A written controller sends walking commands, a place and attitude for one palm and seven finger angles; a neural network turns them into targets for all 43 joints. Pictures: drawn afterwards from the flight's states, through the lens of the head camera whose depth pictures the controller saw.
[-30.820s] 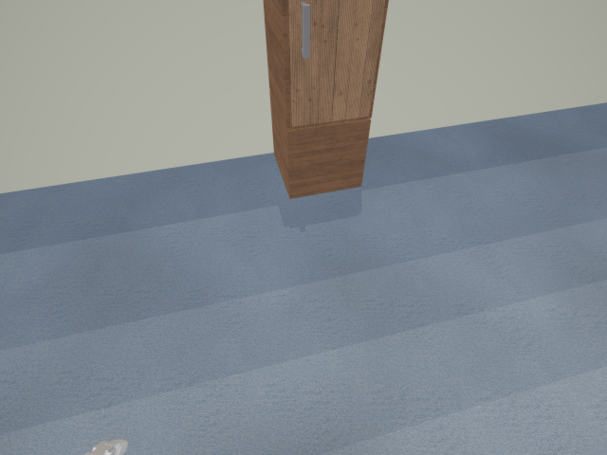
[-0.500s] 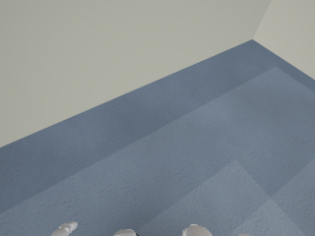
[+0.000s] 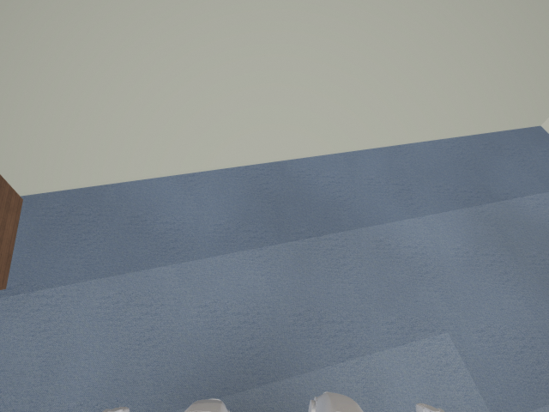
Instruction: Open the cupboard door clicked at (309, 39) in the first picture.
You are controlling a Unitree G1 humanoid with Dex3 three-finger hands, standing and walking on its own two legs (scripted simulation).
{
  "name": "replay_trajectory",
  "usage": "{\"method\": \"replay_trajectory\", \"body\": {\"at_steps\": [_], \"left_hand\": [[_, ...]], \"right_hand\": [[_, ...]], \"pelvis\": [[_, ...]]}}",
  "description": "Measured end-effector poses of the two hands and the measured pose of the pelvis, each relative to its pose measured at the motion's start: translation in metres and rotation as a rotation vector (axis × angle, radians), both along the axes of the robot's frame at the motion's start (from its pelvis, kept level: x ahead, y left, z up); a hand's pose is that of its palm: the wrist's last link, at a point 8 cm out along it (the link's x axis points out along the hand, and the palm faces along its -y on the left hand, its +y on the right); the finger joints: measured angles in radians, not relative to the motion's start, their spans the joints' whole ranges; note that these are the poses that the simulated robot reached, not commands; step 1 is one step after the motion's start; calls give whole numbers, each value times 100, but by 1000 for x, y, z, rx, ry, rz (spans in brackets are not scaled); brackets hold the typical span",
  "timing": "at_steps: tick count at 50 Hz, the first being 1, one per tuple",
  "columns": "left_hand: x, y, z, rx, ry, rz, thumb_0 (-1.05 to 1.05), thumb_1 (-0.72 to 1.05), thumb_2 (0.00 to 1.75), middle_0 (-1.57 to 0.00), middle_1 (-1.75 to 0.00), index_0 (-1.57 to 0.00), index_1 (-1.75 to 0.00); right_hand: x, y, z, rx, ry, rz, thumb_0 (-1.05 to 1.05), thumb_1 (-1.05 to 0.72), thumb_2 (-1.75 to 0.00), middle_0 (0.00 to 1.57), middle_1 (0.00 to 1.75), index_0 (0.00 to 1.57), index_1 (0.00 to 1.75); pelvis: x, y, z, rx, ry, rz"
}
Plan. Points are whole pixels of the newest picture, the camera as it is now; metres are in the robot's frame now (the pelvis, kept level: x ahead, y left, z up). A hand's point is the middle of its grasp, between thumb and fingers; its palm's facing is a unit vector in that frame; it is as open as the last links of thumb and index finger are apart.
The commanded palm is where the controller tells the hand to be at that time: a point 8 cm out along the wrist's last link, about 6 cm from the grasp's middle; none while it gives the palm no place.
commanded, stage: turn to face it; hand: left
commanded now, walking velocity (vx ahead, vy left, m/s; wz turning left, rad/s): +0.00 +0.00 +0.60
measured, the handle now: out of the picture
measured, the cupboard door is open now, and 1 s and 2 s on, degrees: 47 47 47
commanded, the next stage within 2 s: take the last steps up to it in 1.76 s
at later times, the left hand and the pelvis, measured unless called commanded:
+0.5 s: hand out of the picture +0.01 +0.18 -0.16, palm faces +0.31 -0.92 -0.22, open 7.4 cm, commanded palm none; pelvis +0.01 -0.03 +0.01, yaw +18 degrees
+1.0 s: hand out of the picture +0.00 +0.21 -0.15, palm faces +0.56 -0.78 -0.29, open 7.4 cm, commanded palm none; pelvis +0.02 -0.04 +0.00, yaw +35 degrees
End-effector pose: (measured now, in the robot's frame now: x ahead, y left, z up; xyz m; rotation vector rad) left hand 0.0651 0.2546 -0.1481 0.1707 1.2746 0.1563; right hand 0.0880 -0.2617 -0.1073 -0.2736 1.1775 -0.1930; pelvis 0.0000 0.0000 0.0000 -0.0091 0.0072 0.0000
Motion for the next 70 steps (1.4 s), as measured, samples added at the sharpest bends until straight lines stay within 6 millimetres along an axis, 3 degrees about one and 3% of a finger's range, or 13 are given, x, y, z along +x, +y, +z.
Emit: {"method": "replay_trajectory", "body": {"at_steps": [6, 12, 19, 25, 29, 32, 44, 49, 55, 59, 63, 67, 70], "left_hand": [[0, 7, 21, 33, -56, 68, 0, 91, 90, -20, -30, -20, -30], [-2, -5, 32, 90, -128, 117, 0, 91, 90, -20, -30, -19, -30], [-39, -27, 35, 83, -92, 205, 0, 91, 90, -20, -30, -20, -30], [-76, -36, 17, 11, -42, 296, 0, 91, 90, -20, -30, -20, -30], [-106, -25, -7, -26, 3, 373, 0, 91, 90, -20, -30, -20, -30], [-119, -15, -8, -20, 39, 412, 0, 91, 90, -20, -30, -20, -30], [-103, 7, 29, 69, -96, 511, 0, 91, 90, -20, -30, -19, -30], [-95, -6, 37, 117, -142, 548, 0, 91, 90, -20, -30, -19, -30], [-115, -39, 40, 120, -105, 624, 0, 91, 90, -20, -30, -20, -30], [-132, -59, 33, 77, -79, 695, 0, 91, 90, -20, -30, -20, -30], [-160, -73, 17, 29, -45, 771, 0, 91, 90, -20, -30, -20, -30], [-194, -77, -4, -3, 13, 846, 0, 91, 90, -20, -30, -20, -30], [-208, -74, -1, 11, 41, 892, 0, 91, 90, -20, -30, -20, -30]], "right_hand": [[5, 3, 1, 16, 43, 62, 0, -90, -90, 20, 30, 20, 30], [16, -14, -17, 56, 66, 104, 0, -90, -90, 20, 30, 20, 30], [49, -21, -17, 61, 69, 177, 0, -91, -90, 20, 30, 20, 30], [88, 7, -4, 37, 41, 293, 0, -91, -90, 20, 30, 20, 30], [114, 36, -5, 9, -27, 384, 0, -91, -90, 20, 30, 20, 30], [118, 52, 1, 0, -44, 430, 0, -91, -90, 20, 30, 20, 30], [107, 59, 1, 16, 67, 509, 0, -90, -90, 20, 30, 20, 30], [116, 44, -15, 39, 108, 529, 0, -90, -90, 20, 30, 20, 30], [145, 40, -23, 41, 128, 590, 0, -91, -90, 20, 30, 20, 30], [164, 58, -15, 31, 125, 657, 0, -91, -90, 20, 30, 20, 30], [188, 93, -11, 19, 81, 757, 0, -91, -90, 20, 30, 20, 30], [205, 131, -13, 17, -10, 847, 0, -91, -90, 20, 30, 20, 30], [208, 147, -7, 19, -35, 894, 0, -91, -90, 20, 30, 20, 30]], "pelvis": [[0, -8, 10, -19, 10, 71], [3, -31, 3, 0, 19, 150], [6, -38, 7, 14, -7, 247], [7, -29, 7, 25, -7, 322], [5, -13, -8, 8, -4, 374], [2, -10, -5, -1, -7, 397], [8, -19, 13, -36, 8, 537], [20, -36, 7, -16, 23, 603], [28, -43, 7, 5, 4, 693], [34, -41, 10, 31, 2, 752], [32, -32, 4, 39, 3, 806], [26, -23, -10, 29, 3, 854], [26, -23, -6, 19, -2, 879]]}}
